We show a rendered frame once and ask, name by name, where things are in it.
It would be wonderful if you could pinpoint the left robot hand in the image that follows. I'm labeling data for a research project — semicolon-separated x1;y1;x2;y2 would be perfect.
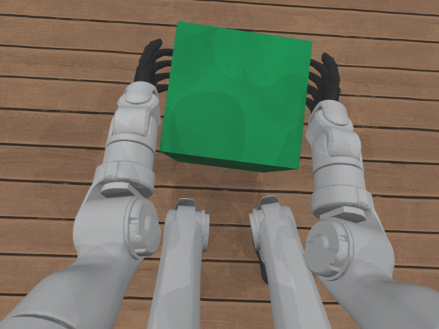
134;38;174;94

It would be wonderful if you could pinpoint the right robot forearm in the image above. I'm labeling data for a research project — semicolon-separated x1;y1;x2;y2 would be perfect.
305;100;387;237

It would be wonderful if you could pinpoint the robot left upper arm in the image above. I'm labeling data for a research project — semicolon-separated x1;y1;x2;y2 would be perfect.
0;195;161;329

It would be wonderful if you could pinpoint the right robot hand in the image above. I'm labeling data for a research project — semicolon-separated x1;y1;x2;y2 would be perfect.
306;53;341;113

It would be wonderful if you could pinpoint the robot thigh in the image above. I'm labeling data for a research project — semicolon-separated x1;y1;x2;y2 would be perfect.
147;206;209;329
249;202;331;329

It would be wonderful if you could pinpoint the carton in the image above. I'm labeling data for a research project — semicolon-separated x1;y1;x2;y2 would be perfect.
159;21;313;173

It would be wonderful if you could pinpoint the robot left thigh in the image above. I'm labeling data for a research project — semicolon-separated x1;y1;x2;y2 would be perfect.
147;206;209;329

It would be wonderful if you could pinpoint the robot right upper arm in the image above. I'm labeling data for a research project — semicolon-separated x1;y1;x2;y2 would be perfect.
303;217;439;329

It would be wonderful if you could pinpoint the left robot forearm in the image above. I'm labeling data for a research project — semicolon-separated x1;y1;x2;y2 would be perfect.
73;81;161;250

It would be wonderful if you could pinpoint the robot right thigh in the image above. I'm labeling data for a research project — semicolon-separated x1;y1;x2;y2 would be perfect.
249;202;331;329

